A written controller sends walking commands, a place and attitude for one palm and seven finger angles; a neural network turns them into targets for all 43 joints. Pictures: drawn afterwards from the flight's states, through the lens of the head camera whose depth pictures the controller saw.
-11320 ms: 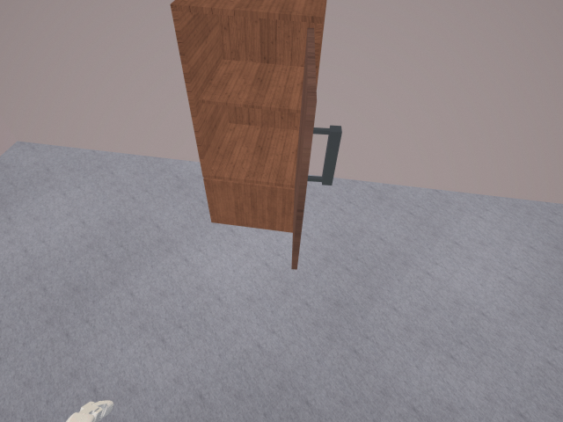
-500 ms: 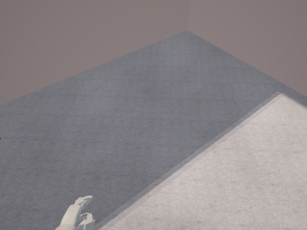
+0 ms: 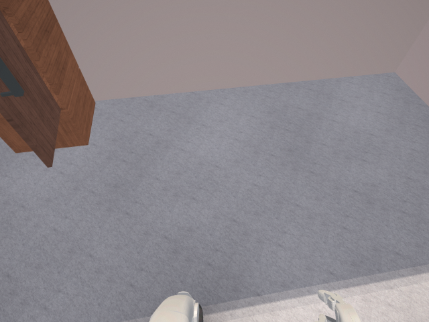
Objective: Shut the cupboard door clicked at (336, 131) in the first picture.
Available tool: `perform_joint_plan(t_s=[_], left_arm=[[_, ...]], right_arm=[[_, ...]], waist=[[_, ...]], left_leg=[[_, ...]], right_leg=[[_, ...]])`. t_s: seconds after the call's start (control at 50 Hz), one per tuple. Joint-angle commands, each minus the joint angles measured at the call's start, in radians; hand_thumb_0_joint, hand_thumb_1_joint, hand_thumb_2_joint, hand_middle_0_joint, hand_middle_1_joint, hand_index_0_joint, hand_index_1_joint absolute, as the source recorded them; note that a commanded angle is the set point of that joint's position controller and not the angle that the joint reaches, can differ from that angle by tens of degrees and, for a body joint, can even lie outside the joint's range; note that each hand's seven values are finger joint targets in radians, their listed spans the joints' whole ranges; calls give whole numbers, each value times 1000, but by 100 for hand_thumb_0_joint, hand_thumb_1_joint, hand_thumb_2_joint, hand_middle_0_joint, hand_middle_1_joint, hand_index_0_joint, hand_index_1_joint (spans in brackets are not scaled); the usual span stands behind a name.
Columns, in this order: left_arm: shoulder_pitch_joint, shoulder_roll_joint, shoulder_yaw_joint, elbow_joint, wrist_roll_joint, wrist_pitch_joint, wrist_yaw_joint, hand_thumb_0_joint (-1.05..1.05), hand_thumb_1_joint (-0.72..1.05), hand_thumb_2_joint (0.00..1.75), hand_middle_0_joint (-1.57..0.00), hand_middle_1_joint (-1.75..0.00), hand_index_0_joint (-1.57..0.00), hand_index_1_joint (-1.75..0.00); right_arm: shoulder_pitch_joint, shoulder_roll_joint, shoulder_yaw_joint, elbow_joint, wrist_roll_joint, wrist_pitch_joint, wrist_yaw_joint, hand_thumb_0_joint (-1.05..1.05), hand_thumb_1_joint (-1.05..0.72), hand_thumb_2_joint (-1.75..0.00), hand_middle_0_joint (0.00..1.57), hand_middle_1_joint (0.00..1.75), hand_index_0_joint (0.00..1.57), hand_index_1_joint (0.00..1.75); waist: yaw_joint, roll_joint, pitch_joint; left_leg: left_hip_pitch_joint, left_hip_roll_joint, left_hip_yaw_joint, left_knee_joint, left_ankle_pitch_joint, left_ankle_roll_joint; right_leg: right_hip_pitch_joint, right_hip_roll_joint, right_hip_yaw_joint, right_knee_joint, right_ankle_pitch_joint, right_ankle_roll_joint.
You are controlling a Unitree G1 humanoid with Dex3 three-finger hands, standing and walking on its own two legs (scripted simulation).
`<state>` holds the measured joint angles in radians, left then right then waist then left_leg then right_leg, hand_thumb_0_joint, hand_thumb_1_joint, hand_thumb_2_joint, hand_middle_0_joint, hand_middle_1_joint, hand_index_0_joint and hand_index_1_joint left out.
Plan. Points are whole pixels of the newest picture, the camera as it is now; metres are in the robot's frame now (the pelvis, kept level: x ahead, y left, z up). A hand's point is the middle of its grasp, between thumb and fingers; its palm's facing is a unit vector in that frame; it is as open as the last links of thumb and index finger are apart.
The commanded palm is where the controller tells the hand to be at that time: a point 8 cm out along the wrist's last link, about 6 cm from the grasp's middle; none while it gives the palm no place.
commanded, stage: walk to a spot facing it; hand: left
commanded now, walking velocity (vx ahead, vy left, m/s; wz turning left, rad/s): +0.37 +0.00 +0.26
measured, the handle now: out of the picture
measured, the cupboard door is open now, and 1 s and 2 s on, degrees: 95 95 95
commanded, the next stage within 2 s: turn to face it in 0.68 s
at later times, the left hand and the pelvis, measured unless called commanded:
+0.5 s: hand (148, 227) +0.32 +0.22 -0.14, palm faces +0.05 -0.98 -0.21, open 7.3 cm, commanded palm none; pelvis +0.21 +0.02 +0.01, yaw +3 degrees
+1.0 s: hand (163, 212) +0.37 +0.20 -0.17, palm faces +0.28 -0.94 -0.21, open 7.2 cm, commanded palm none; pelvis +0.38 +0.01 +0.01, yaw +14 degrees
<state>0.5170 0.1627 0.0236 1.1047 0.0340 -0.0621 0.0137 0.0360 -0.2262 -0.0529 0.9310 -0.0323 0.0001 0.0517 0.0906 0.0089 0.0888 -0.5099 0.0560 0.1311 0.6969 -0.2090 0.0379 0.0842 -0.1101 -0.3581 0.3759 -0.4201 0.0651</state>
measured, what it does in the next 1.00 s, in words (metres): walks ahead: left foot, then right foot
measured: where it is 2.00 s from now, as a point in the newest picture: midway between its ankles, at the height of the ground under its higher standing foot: (232, 274)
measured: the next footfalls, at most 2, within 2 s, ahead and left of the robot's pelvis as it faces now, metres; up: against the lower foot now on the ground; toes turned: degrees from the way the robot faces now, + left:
left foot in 0.04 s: +0.15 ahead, +0.10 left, +0.00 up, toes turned +8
right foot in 0.62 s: +0.42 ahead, -0.12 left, +0.00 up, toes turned -5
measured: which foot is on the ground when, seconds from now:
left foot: up 0.00-0.02, down 0.04-0.62, up 0.64-1.00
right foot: down 0.00-0.04, up 0.06-0.60, down 0.62-1.00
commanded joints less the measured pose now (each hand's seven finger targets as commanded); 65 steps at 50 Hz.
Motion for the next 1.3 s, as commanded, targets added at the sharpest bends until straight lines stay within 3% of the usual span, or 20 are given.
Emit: perform_joint_plan(t_s=[0.0,0.02,0.04,0.06,0.16,0.28,0.46,0.52,0.56,0.58,0.6,0.62,0.68,0.78,0.86,1.0,1.02,1.04,1.08,1.28], left_arm=[[-29,180,33,-74,-19,-25,-2,0,90,90,-20,-30,-20,-30],[-19,112,23,-115,-32,-23,-17,0,90,90,-20,-30,-20,-30],[-88,142,22,-137,-30,-17,-8,0,90,90,-20,-30,-20,-30],[-156,139,24,-147,-35,-14,-7,0,90,90,-20,-30,-20,-30],[-73,49,28,-59,-8,28,-12,0,90,90,-20,-30,-20,-30],[-221,53,45,-122,-3,53,-24,0,90,90,-20,-30,-20,-30],[-515,58,34,-227,-11,28,-39,0,90,90,-20,-30,-20,-30],[-477,66,32,-220,-13,14,-38,0,90,90,-20,-30,-20,-30],[-261,107,44,-150,-9,-3,-31,0,90,90,-20,-30,-20,-30],[-92,182,66,-101,0,-17,-21,0,90,90,-20,-30,-20,-30],[43,294,95,-63,0,-22,-11,0,90,90,-20,-30,-20,-30],[37,308,91,-55,-19,-13,-9,0,90,90,-20,-30,-20,-30],[-219,167,55,-112,-17,-10,-1,0,90,90,-20,-30,-20,-30],[-271,91,39,-119,-8,-15,10,0,90,90,-20,-30,-20,-30],[-272,131,51,-129,-9,-3,10,0,90,90,-20,-30,-20,-30],[-239,210,80,-148,-10,33,12,0,90,90,-20,-30,-20,-30],[-240,202,81,-159,-17,40,10,0,90,90,-20,-30,-20,-30],[-219,145,71,-196,-33,46,1,0,90,90,-20,-30,-20,-30],[-289,150,61,-250,-24,63,11,0,90,90,-20,-30,-20,-30],[-276,152,77,-232,-11,95,4,0,90,90,-20,-30,-20,-30]], right_arm=[[373,-154,-34,27,-7,-41,-26,0,-90,-90,20,30,20,30],[457,-275,-64,50,-3,-50,-42,0,-90,-90,20,30,20,30],[461,-283,-65,62,26,-43,-54,0,-90,-90,20,30,20,30],[393,-248,-61,45,29,-45,-64,0,-90,-90,20,30,20,30],[223,-63,-4,44,25,-83,-68,0,-90,-90,20,30,20,30],[286,-47,-15,64,24,-87,-70,0,-90,-90,20,30,20,30],[458,-70,-17,134,8,-84,-78,0,-90,-90,20,30,20,30],[465,-85,-14,153,6,-79,-80,0,-90,-90,20,30,20,30],[452,-87,-13,159,16,-78,-79,0,-90,-90,20,30,20,30],[425,-67,-11,143,28,-84,-72,0,-90,-90,20,30,20,30],[472,-15,-4,116,37,-91,-69,0,-90,-90,20,30,20,30],[431,-43,-7,111,36,-85,-77,0,-90,-90,20,30,20,30],[331,17,-10,111,23,-52,-60,0,-90,-90,20,30,20,30],[381,63,-11,115,13,7,-46,0,-90,-90,20,30,20,30],[270,55,-9,59,14,14,-27,0,-90,-90,20,30,20,30],[196,-37,-24,-12,8,2,-22,0,-90,-90,20,30,20,30],[283,-94,-41,1,4,-5,-25,0,-90,-90,20,30,20,30],[351,-216,-67,-4,-2,-15,-34,0,-90,-90,20,30,20,30],[346,-250,-64,-1,19,2,-48,0,-90,-90,20,30,20,30],[134,-168,-48,-86,14,5,-59,0,-90,-90,20,30,20,30]], waist=[[-242,3,-274],[-243,256,-358],[-242,127,-380],[-209,-10,-261],[-68,84,-57],[-73,71,53],[-159,58,35],[-132,85,0],[-34,30,-113],[40,-47,-223],[53,-286,-367],[47,-177,-362],[-50,-67,-52],[-135,-146,-11],[-117,-179,-28],[-111,-114,-104],[-159,13,-173],[-178,333,-236],[-169,213,-244],[-100,91,-147]], left_leg=[[639,31,-119,-184,70,95],[885,334,-584,-251,304,214],[896,379,-618,-317,400,248],[749,362,-527,-343,383,231],[302,179,-226,-454,334,116],[302,184,-255,-576,89,142],[586,203,-216,-465,418,142],[592,189,-172,-350,668,116],[488,139,-146,-106,763,67],[271,86,-109,126,543,25],[6,-84,-50,456,-213,-25],[-35,-59,-155,627,-374,-8],[-51,59,-177,627,-162,-12],[19,64,-110,444,-88,-67],[19,58,-53,244,-36,-82],[209,-1,-13,-90,-7,-56],[379,10,-58,-206,169,-41],[555,277,-428,-262,612,82],[505,382,-486,-303,604,199],[263,164,-426,-441,-9,117]], right_leg=[[-292,-162,53,590,715,-63],[-659,18,110,914,-110,-10],[-732,12,262,1011,-138,-32],[-757,-33,279,1039,-61,-33],[-573,-78,321,851,123,-17],[-724,-80,334,693,287,3],[-745,-8,269,329,252,-33],[-583,52,220,206,200,-67],[-243,89,208,104,309,-89],[60,-59,357,122,446,-136],[309,-370,730,68,699,-258],[239,-423,753,15,740,-301],[-214,-314,506,-100,440,-203],[-389,-235,230,-146,526,-157],[-328,-218,148,-110,564,-150],[-225,-259,124,186,619,-116],[-296,-217,100,391,529,-77],[-560,-43,90,667,-62,14],[-644,-23,292,859,-258,7],[-603,-4,355,729,62,28]])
